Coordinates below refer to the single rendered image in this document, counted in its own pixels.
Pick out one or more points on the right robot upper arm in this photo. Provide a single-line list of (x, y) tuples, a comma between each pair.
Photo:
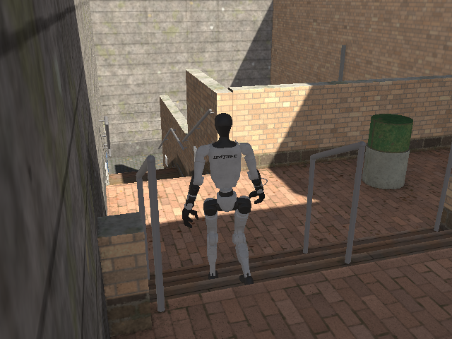
[(247, 150)]

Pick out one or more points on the robot shin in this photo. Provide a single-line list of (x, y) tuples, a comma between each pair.
[(212, 255), (243, 256)]

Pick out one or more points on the left robot hand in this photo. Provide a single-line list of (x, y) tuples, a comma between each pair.
[(186, 218)]

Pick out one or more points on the robot left forearm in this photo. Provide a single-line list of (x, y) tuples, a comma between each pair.
[(192, 194)]

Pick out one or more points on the right robot hand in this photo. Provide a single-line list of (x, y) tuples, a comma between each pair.
[(254, 194)]

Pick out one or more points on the left robot shin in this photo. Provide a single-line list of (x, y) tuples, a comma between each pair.
[(212, 255)]

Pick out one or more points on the robot right forearm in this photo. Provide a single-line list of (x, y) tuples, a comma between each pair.
[(258, 184)]

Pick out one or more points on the left robot upper arm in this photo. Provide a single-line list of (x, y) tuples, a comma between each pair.
[(199, 163)]

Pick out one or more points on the right robot shin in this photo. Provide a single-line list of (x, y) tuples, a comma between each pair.
[(243, 256)]

